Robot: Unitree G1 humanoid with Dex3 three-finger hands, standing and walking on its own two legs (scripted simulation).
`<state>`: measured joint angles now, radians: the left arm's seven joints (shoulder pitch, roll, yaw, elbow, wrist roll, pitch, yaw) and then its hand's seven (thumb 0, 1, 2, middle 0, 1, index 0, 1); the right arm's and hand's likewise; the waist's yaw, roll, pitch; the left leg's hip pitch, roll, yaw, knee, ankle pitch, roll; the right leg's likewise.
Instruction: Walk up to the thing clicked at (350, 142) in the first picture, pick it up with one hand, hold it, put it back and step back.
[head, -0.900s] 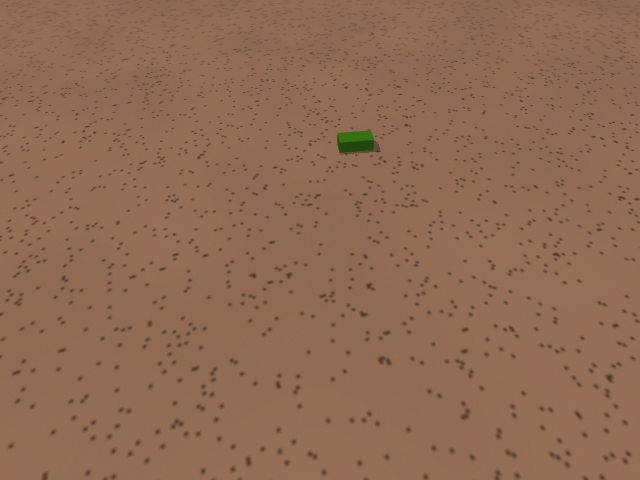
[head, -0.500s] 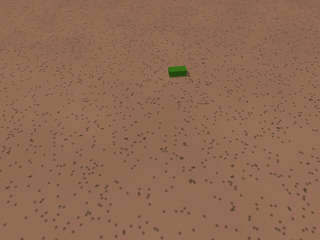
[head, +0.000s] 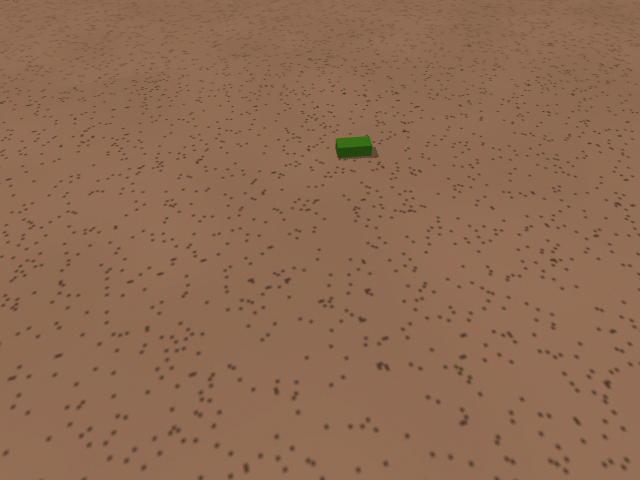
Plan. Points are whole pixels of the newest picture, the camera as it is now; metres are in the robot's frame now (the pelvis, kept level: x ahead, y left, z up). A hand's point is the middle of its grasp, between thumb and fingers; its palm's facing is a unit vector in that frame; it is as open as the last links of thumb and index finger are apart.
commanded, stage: stand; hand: left
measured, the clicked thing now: (353, 147) +1.77 -0.17 -0.75
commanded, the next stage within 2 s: walk up in 0.22 s
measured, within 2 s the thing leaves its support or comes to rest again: neither
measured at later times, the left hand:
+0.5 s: hand out of the picture +0.16 +0.25 -0.14, palm faces -0.01 -0.93 -0.38, open 7.4 cm
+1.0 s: hand (244, 417) +0.26 +0.14 -0.19, palm faces +0.12 -0.95 -0.29, open 7.4 cm
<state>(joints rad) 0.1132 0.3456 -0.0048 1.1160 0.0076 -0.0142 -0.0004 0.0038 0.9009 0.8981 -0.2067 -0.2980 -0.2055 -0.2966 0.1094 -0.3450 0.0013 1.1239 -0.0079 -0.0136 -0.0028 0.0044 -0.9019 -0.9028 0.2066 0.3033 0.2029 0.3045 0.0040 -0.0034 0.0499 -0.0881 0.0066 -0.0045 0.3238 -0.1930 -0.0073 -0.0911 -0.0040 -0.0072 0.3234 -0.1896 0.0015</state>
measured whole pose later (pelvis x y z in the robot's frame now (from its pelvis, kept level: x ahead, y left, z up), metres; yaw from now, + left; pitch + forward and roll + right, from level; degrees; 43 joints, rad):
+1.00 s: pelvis +0.28 -0.13 -0.03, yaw +5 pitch -2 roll -2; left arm 0.34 0.44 0.08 0.95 0.03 -0.04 -0.09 0.01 0.90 0.90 -0.21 -0.30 -0.21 -0.30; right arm 0.22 -0.42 -0.08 0.92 -0.02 -0.08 0.07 0.00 -0.90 -0.90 0.21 0.30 0.20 0.30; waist 0.08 -0.05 0.05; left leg -0.44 0.07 0.06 0.58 -0.13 0.02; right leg -0.02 0.00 -0.16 0.52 -0.47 -0.02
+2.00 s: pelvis +0.79 -0.26 -0.03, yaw +5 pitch -3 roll +0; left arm 0.37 0.40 0.05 0.89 0.02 -0.01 -0.06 0.01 0.90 0.90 -0.21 -0.30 -0.20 -0.30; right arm 0.21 -0.39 -0.06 0.83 0.00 -0.10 0.01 0.00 -0.90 -0.90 0.21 0.30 0.21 0.30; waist 0.04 -0.07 0.09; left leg -0.36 0.03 0.12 0.66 -0.26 0.05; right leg -0.31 0.02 -0.02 1.12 -0.48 -0.05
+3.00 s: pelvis +1.18 -0.42 -0.02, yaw +7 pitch -4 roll +1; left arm 0.33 0.43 0.06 0.85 0.01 0.00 -0.06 0.01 0.90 0.90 -0.21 -0.30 -0.21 -0.30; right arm 0.29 -0.38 -0.04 0.83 0.00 -0.10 -0.01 0.00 -0.90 -0.90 0.21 0.30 0.21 0.30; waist 0.01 -0.09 0.09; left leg -0.26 0.04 0.08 0.59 -0.27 0.01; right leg -0.45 -0.02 0.03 1.15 -0.43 -0.02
